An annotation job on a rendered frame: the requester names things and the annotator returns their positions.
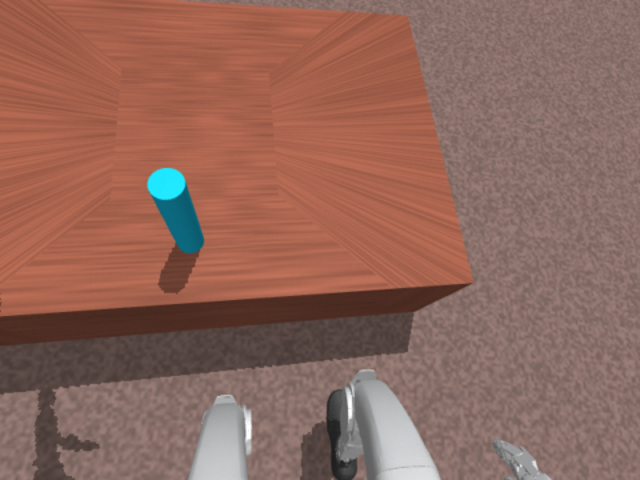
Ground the right robot hand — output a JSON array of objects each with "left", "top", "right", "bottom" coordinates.
[{"left": 493, "top": 439, "right": 552, "bottom": 480}]

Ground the right robot foot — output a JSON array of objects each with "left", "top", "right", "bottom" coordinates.
[{"left": 327, "top": 389, "right": 357, "bottom": 480}]

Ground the can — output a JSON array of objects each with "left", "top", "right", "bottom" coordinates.
[{"left": 147, "top": 168, "right": 204, "bottom": 253}]

